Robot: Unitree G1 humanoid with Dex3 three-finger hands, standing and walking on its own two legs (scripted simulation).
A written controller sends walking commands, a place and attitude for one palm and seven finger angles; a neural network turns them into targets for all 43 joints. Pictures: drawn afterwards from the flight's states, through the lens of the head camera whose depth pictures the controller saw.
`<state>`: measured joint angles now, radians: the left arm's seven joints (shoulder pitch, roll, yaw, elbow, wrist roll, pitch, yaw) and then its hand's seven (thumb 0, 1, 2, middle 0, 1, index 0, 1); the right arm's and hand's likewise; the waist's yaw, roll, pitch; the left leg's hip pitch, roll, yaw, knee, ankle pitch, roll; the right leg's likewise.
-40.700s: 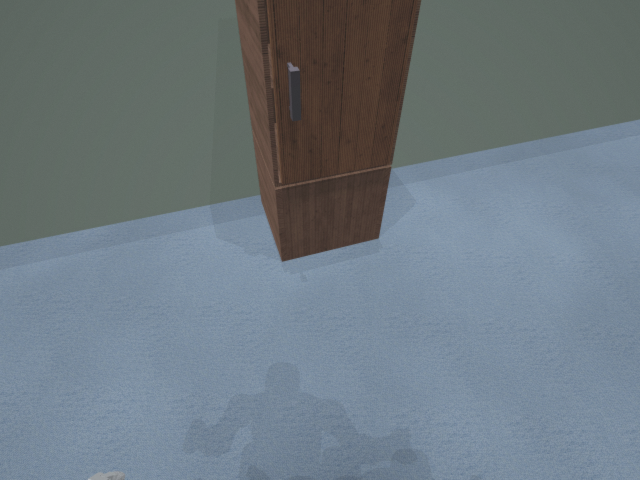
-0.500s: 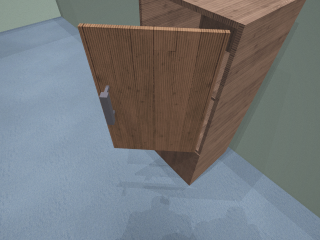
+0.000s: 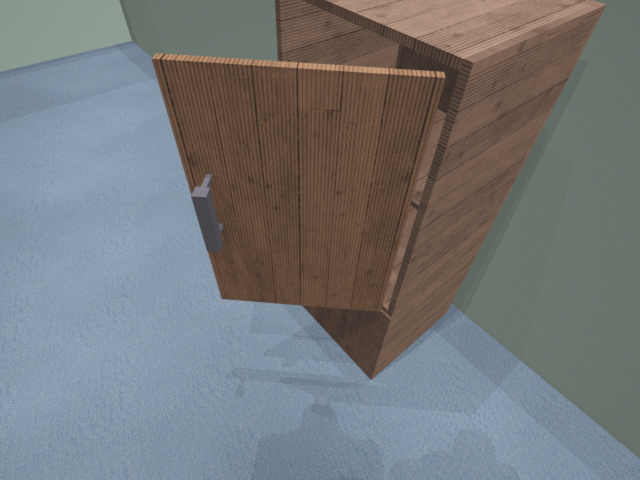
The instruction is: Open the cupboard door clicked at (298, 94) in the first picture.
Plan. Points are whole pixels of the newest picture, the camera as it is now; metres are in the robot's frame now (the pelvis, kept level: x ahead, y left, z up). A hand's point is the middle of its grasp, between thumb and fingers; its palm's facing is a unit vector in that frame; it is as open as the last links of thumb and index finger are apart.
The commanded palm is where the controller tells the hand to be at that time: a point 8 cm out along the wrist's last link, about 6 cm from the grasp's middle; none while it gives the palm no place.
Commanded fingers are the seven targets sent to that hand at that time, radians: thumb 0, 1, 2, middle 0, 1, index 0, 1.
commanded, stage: look again from close up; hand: left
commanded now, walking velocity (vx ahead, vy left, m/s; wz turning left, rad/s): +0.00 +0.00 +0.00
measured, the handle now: (211, 213) +0.55 +0.23 -0.02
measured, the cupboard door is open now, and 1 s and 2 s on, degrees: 46 46 46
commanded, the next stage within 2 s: come to a stop and stand still in 0.54 s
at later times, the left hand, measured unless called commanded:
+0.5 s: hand out of the picture +0.02 +0.23 -0.18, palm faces +0.04 -0.97 -0.23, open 7.3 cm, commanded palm none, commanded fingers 0.00 0.90 0.90 -0.20 -0.30 -0.20 -0.30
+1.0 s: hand out of the picture -0.09 +0.21 -0.19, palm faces +0.01 -0.99 -0.16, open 7.3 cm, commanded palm none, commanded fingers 0.00 0.90 0.90 -0.20 -0.30 -0.20 -0.30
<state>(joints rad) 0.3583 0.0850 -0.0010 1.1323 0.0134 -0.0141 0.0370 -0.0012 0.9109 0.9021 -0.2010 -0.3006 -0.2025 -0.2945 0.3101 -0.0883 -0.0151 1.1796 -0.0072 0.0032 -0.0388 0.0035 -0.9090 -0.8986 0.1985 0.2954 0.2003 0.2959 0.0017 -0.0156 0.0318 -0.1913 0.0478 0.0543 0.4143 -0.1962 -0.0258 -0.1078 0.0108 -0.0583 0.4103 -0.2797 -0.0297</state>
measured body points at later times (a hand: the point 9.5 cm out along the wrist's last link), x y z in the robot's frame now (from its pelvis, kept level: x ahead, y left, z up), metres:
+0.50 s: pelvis -0.02 +0.03 -0.01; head -0.03 +0.04 +0.44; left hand +0.02 +0.28 -0.16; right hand +0.06 -0.20 -0.15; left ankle +0.02 +0.14 -0.74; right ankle -0.03 -0.09 -0.74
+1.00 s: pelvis -0.04 +0.05 -0.01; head -0.03 +0.06 +0.44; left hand -0.09 +0.27 -0.17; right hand -0.04 -0.18 -0.16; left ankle +0.02 +0.14 -0.74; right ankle -0.04 -0.09 -0.74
